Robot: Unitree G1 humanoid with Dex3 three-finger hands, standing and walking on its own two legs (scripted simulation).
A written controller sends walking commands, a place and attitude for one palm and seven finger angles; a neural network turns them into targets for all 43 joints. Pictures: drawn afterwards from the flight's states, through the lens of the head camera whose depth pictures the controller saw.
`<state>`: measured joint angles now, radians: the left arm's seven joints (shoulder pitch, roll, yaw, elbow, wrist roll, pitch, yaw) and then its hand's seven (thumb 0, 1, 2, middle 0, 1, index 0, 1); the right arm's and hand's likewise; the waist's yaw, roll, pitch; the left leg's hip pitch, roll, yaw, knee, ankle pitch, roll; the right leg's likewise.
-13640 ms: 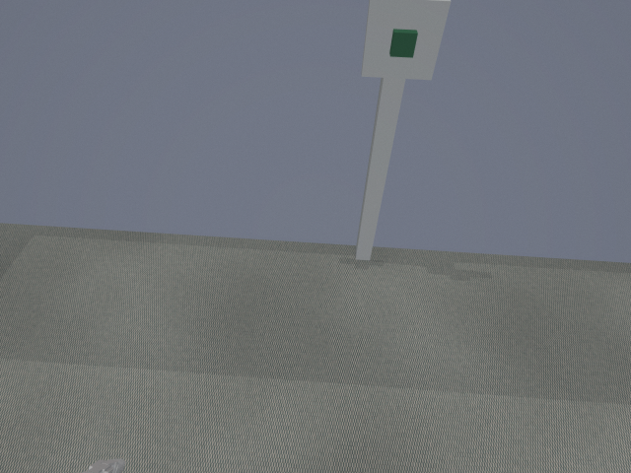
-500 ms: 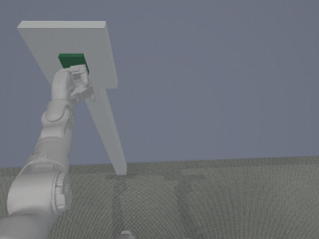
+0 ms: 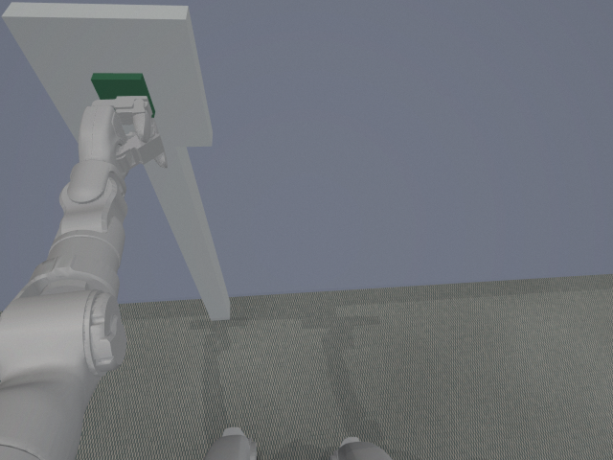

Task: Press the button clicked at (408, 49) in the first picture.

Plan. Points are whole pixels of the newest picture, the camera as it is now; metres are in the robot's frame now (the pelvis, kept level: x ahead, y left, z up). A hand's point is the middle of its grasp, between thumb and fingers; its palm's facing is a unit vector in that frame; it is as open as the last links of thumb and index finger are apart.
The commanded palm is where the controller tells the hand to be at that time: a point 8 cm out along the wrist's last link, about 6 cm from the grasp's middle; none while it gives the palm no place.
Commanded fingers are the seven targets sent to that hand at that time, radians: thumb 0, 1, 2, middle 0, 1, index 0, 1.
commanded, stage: hold the button down briefly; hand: left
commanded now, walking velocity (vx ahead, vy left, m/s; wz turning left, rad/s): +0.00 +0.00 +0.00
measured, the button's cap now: (126, 92) +0.55 +0.20 +0.16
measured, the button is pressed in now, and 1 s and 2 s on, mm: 9 0 0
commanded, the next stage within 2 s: pull the fist back off the button in 0.08 s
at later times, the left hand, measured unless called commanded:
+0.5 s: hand (156, 144) +0.49 +0.16 +0.12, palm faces +0.03 -1.00 +0.00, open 3.6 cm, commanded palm +0.46 +0.21 +0.13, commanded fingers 0.00 0.90 0.90 -1.30 -1.50 -1.30 -1.50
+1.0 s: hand (156, 177) +0.43 +0.16 +0.12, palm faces +0.02 -1.00 -0.01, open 3.1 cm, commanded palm +0.40 +0.21 +0.13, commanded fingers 0.00 0.90 0.90 -1.30 -1.50 -1.30 -1.50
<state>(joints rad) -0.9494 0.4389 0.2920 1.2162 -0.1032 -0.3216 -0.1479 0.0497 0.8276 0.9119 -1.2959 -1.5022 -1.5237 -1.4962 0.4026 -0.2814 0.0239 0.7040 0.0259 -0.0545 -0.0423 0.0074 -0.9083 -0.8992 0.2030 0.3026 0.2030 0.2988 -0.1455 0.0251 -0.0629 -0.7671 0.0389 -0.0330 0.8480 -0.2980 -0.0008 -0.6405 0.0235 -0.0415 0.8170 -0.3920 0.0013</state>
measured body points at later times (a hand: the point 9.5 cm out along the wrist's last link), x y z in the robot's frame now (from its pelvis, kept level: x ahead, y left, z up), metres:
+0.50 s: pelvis +0.00 +0.01 +0.00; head +0.07 +0.02 +0.44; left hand +0.48 +0.22 +0.12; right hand +0.02 -0.26 -0.11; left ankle +0.07 +0.12 -0.70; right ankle +0.00 -0.12 -0.70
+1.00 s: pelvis +0.04 +0.00 +0.01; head +0.06 -0.01 +0.46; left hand +0.43 +0.21 +0.12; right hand +0.15 -0.26 -0.09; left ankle +0.07 +0.12 -0.70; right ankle +0.00 -0.12 -0.70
